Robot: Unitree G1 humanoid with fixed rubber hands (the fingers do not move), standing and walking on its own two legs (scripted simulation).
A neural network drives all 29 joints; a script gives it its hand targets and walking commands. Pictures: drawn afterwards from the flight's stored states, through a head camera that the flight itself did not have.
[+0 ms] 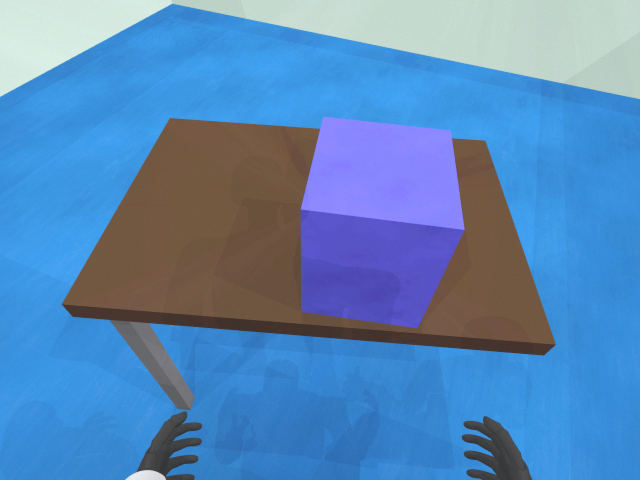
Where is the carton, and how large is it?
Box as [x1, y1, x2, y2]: [301, 117, 464, 327]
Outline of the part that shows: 323,117 301,206 301,311 417,327 464,229 450,130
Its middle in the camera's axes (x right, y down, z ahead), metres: +0.08 -0.02 +0.64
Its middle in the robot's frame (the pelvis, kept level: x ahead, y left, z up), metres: +0.50 -0.03 +0.01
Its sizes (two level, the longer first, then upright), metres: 0.210 0.200 0.250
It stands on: a table, 0.66 m high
